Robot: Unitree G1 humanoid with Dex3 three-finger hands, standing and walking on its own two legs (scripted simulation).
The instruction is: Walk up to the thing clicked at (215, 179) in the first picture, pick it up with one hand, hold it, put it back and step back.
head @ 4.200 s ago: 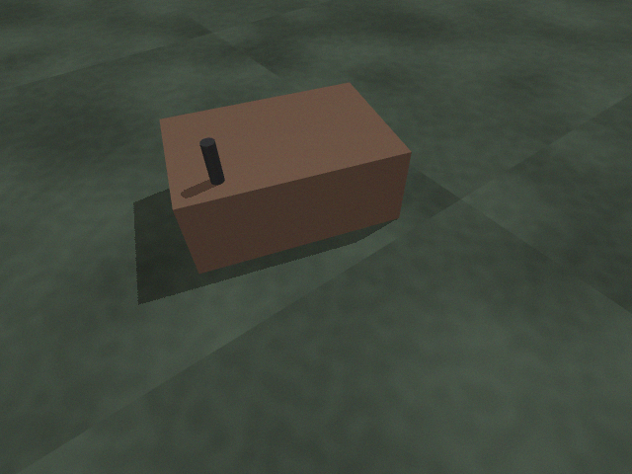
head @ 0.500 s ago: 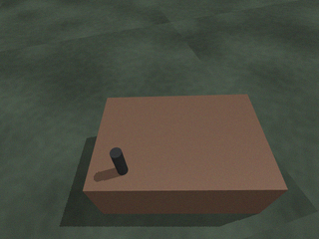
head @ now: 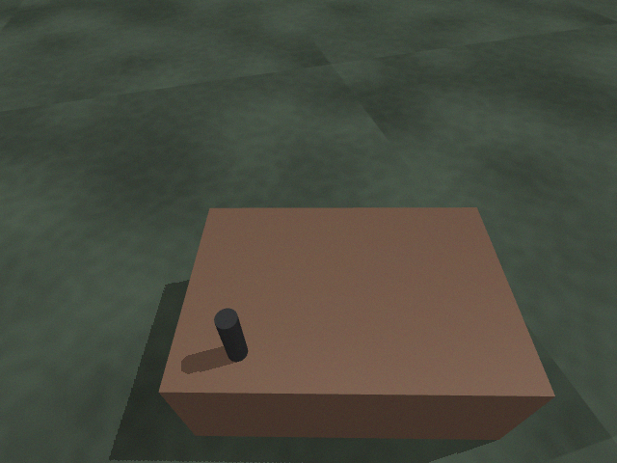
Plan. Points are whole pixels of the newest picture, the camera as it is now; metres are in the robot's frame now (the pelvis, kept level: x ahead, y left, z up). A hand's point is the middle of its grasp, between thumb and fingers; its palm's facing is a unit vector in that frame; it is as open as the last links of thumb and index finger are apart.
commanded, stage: walk up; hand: left
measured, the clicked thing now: (232, 336) +0.47 +0.21 -0.33
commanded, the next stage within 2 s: stand in 0.72 s
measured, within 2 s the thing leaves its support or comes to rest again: neither
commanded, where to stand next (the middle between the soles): +0.07 +0.01 m, yaw -1 degrees
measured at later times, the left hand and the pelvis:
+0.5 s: hand out of the picture +0.10 +0.26 -0.15, palm faces -0.01 -0.94 -0.35, open 7.4 cm; pelvis +0.02 +0.00 +0.00, yaw +0 degrees
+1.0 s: hand out of the picture +0.11 +0.25 -0.15, palm faces -0.01 -0.94 -0.34, open 7.4 cm; pelvis +0.02 -0.01 +0.01, yaw +0 degrees
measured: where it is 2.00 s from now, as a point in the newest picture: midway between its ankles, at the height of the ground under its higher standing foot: outside the picture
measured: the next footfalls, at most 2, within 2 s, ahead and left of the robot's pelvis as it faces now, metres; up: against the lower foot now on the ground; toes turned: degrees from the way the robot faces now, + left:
none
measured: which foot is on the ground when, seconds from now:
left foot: down 0.00-1.00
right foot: down 0.00-1.00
